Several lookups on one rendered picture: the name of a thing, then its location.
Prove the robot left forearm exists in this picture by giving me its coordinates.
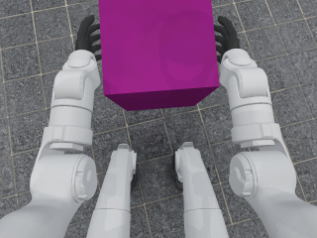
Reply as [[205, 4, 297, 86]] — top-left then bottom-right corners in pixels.
[[30, 50, 101, 194]]

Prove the robot left upper arm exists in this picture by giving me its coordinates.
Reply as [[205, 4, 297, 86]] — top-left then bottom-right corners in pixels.
[[0, 154, 98, 238]]

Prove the left robot thigh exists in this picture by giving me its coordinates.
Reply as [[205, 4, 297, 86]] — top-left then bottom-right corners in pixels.
[[86, 148, 137, 238]]

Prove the robot right hand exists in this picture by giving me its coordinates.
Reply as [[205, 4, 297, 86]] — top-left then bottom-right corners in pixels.
[[213, 16, 240, 63]]

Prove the carton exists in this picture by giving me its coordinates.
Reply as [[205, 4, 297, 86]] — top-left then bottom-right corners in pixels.
[[98, 0, 220, 111]]

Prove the left robot foot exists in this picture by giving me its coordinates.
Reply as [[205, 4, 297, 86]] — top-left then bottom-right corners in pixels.
[[130, 175, 134, 193]]

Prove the robot right forearm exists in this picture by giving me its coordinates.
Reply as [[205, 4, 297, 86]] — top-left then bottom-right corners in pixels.
[[219, 49, 297, 186]]

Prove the robot right upper arm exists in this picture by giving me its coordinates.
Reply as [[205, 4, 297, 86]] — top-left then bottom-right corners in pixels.
[[229, 150, 317, 238]]

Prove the robot left hand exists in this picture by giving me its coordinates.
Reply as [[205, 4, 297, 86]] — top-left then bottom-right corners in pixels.
[[75, 15, 102, 61]]

